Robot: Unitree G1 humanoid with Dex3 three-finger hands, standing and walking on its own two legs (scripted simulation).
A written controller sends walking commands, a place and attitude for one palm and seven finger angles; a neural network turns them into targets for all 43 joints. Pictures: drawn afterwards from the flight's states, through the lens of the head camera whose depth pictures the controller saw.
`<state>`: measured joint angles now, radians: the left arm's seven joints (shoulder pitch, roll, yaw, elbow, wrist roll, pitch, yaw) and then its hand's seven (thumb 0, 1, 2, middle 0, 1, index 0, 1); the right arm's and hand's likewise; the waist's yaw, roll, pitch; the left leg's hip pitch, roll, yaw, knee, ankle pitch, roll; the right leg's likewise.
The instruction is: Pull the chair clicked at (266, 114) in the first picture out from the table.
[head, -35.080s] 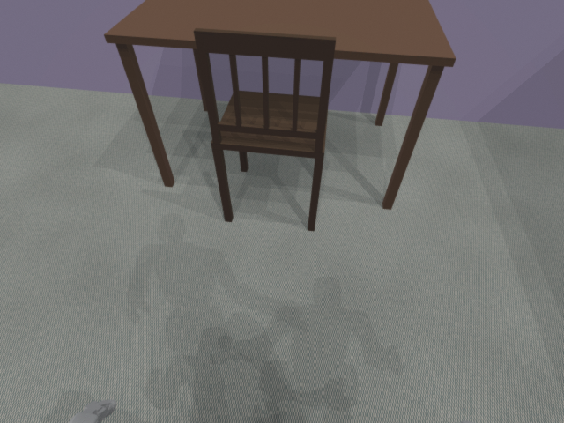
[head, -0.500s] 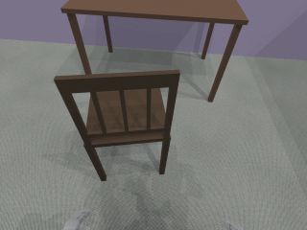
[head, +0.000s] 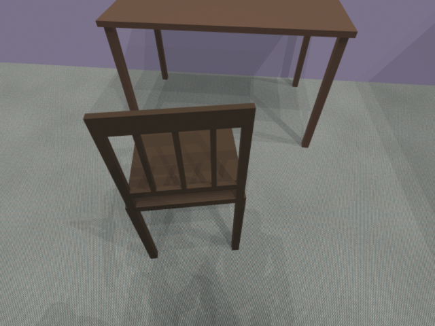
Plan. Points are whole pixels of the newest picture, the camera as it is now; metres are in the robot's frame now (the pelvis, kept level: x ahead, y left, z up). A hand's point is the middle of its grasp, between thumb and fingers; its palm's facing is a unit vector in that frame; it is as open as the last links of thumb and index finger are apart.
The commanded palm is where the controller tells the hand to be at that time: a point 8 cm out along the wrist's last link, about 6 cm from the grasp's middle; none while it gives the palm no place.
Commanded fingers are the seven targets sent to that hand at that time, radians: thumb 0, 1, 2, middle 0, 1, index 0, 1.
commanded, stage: let the arm hang, fingers relaxed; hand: left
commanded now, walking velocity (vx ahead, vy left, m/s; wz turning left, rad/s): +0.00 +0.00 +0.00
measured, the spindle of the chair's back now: (180, 161) +0.56 +0.15 -0.10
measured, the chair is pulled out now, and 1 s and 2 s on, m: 0.60 0.60 0.60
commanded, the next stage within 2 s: look to check the result in 0.38 s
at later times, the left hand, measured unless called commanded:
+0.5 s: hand out of the picture -0.01 +0.14 -0.18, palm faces +0.04 -0.99 -0.16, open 7.4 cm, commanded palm none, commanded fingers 0.00 0.90 0.90 -0.20 -0.30 -0.20 -0.30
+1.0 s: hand out of the picture -0.01 +0.14 -0.18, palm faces +0.05 -0.98 -0.17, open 7.4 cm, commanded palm none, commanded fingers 0.00 0.90 0.90 -0.20 -0.30 -0.20 -0.30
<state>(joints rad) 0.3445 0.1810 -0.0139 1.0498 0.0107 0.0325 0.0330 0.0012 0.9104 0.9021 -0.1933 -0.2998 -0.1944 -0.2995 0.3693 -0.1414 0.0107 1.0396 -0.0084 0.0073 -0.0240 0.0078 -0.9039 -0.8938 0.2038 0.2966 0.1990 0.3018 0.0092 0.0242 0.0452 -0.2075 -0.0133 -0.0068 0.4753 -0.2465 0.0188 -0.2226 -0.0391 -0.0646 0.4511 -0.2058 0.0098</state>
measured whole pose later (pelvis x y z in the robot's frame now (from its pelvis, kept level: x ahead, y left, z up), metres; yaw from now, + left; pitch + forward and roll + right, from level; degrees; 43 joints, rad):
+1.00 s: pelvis +0.01 -0.02 +0.00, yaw +1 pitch -1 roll +0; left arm 0.31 0.12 -0.01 1.07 0.01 0.02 0.04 0.01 0.91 0.90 -0.19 -0.30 -0.20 -0.30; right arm 0.35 -0.11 0.01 1.07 -0.01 -0.01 -0.04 0.01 -0.90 -0.89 0.20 0.30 0.20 0.30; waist 0.01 0.00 0.06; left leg -0.20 0.01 -0.03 0.46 -0.25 -0.01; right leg -0.22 -0.02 -0.09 0.45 -0.22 -0.02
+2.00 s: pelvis +0.00 -0.02 +0.00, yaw +1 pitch -1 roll +0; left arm 0.32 0.12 -0.01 1.07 0.01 0.01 0.04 0.00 0.91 0.90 -0.19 -0.30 -0.20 -0.30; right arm 0.35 -0.10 0.01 1.08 -0.01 0.00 -0.04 0.00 -0.90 -0.89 0.20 0.30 0.20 0.30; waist 0.01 -0.01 0.06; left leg -0.20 0.01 -0.04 0.47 -0.25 -0.01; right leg -0.21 -0.01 -0.10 0.45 -0.22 -0.02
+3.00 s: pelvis +0.00 -0.02 +0.00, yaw +2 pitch -1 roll +0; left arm 0.32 0.12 -0.01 1.06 0.01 0.01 0.04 0.00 0.90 0.90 -0.19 -0.30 -0.20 -0.30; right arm 0.35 -0.10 0.01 1.07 0.00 -0.01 -0.04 0.00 -0.90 -0.89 0.20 0.30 0.20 0.30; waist 0.01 -0.01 0.06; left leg -0.21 0.01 -0.04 0.47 -0.24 -0.01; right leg -0.22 -0.02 -0.10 0.46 -0.22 -0.02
